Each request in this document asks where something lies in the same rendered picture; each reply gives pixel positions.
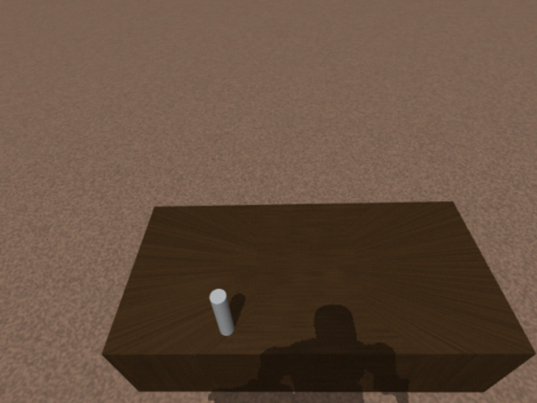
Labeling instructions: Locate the can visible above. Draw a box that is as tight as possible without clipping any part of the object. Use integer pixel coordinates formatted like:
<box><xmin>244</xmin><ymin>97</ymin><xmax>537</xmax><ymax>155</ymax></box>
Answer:
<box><xmin>210</xmin><ymin>289</ymin><xmax>234</xmax><ymax>336</ymax></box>

